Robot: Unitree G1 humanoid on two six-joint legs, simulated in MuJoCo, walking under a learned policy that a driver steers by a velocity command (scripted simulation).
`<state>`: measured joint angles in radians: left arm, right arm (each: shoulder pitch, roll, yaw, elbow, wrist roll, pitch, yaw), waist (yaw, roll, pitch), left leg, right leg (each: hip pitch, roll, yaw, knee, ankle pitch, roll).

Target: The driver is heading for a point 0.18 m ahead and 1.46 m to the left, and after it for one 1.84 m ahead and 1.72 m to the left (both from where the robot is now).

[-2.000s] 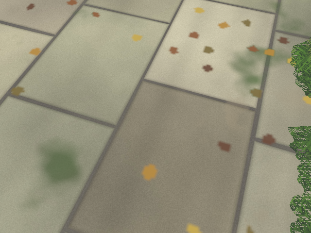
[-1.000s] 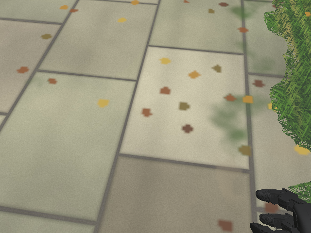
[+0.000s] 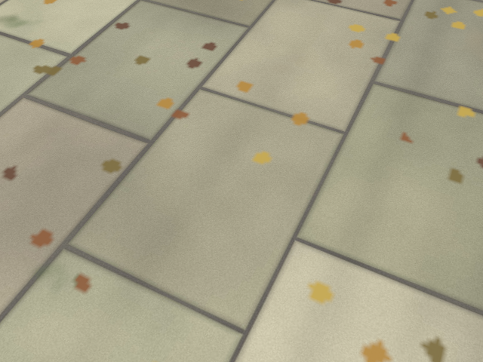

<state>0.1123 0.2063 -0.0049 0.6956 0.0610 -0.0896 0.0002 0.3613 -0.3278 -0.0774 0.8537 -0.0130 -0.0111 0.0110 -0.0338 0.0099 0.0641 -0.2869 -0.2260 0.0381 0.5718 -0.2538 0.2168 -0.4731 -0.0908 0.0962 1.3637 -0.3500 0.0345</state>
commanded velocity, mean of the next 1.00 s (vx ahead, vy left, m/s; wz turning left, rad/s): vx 0.74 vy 0.00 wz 0.99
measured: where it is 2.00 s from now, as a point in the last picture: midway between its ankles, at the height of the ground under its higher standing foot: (179, 243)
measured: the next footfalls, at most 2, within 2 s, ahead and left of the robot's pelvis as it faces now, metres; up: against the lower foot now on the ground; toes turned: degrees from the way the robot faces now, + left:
right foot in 0.28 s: +0.50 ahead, -0.15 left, +0.00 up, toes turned +20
left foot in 0.72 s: +0.76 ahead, +0.22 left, +0.00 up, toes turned +42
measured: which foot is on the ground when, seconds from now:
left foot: down 0.00-0.26, up 0.28-0.70, down 0.72-1.00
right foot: up 0.00-0.26, down 0.28-0.72, up 0.74-1.00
